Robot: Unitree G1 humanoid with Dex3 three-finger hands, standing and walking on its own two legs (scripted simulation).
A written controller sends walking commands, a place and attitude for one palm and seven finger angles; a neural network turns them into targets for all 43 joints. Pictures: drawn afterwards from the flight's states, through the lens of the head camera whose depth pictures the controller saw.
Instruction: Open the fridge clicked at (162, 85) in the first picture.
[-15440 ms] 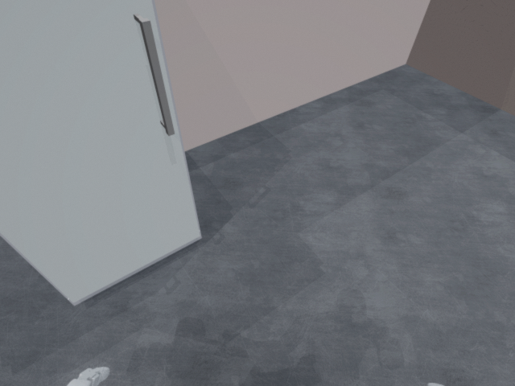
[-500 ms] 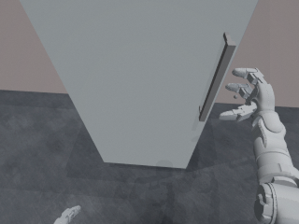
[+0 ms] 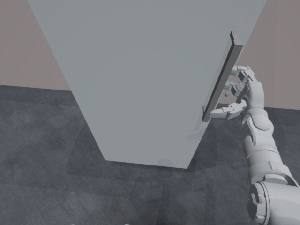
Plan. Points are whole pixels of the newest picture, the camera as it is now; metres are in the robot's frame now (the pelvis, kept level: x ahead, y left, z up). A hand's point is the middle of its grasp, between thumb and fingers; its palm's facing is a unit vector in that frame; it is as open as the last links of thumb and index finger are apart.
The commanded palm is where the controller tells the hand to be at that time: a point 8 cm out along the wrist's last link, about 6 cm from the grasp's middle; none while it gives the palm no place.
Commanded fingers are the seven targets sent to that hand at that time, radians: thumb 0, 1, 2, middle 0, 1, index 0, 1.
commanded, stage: feel for the door with the fingertips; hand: right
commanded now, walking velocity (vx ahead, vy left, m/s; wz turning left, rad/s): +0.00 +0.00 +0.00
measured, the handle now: (216, 84) +0.50 -0.12 +0.10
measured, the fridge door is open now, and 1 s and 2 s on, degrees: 0 0 0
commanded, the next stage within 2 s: slide the fingers in behind the handle in 0.14 s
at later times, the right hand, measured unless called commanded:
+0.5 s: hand (225, 92) +0.46 -0.13 +0.12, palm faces -0.03 +1.00 -0.01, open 13.6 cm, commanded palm +0.43 -0.19 +0.12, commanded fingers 0.00 0.50 -0.30 0.30 1.20 0.30 1.20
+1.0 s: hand (219, 96) +0.44 -0.11 +0.12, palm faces -0.04 +1.00 -0.01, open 14.0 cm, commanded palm +0.41 -0.16 +0.12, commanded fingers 0.00 0.50 -0.30 0.30 1.20 0.30 1.20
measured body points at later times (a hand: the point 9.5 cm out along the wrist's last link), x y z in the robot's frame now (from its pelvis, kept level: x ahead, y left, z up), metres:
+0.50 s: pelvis +0.00 +0.01 +0.00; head +0.05 +0.01 +0.45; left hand +0.05 +0.27 -0.12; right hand +0.45 -0.19 +0.12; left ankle -0.01 +0.11 -0.71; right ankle +0.02 -0.10 -0.71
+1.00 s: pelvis +0.00 +0.00 +0.00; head +0.04 +0.01 +0.45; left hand +0.09 +0.26 -0.11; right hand +0.43 -0.17 +0.12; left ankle -0.01 +0.11 -0.71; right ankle +0.02 -0.10 -0.71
